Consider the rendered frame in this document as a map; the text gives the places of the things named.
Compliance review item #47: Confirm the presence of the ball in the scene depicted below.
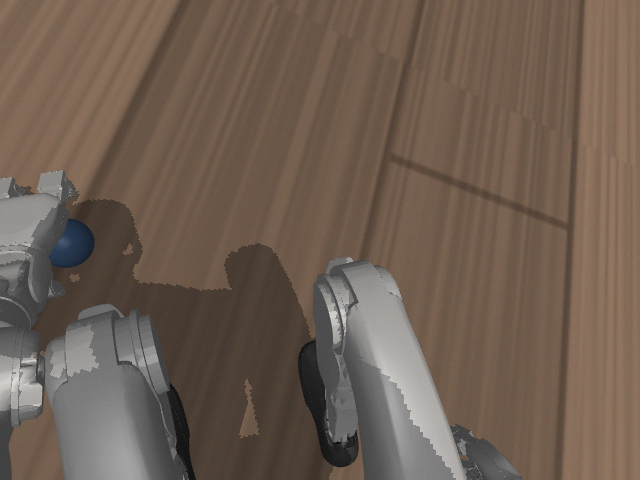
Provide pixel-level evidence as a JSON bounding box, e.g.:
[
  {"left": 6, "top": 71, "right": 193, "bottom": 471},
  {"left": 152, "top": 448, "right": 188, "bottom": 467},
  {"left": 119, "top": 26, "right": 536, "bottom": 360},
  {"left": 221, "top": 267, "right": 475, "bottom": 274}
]
[{"left": 49, "top": 218, "right": 95, "bottom": 268}]

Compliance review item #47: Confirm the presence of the left robot foot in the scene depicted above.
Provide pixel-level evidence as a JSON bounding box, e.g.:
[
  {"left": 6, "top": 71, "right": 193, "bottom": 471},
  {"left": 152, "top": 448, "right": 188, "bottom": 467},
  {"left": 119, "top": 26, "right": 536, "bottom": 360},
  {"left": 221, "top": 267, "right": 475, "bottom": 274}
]
[{"left": 167, "top": 383, "right": 196, "bottom": 480}]

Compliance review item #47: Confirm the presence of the right robot foot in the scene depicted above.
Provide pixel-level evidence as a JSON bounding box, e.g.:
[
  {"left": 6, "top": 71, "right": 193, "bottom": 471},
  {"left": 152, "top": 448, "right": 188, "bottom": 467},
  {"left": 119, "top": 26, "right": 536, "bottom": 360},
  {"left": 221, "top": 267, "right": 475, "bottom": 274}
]
[{"left": 298, "top": 340, "right": 359, "bottom": 467}]

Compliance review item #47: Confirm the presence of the left robot arm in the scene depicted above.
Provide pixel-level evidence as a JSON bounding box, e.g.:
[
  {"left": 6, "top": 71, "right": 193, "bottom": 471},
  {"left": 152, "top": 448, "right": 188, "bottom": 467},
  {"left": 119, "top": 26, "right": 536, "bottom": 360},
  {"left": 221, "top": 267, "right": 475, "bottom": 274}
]
[{"left": 0, "top": 246, "right": 51, "bottom": 480}]

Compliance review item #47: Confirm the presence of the right robot hand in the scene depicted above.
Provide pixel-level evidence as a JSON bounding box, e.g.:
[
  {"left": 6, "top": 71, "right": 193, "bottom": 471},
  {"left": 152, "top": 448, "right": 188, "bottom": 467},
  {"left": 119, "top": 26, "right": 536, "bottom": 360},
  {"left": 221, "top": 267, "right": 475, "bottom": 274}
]
[{"left": 450, "top": 424, "right": 523, "bottom": 480}]

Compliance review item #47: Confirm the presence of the left robot hand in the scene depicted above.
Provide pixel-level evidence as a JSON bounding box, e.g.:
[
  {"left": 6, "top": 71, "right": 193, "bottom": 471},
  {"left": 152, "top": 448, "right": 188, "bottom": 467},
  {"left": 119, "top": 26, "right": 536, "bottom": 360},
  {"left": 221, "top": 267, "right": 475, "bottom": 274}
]
[{"left": 0, "top": 170, "right": 76, "bottom": 298}]

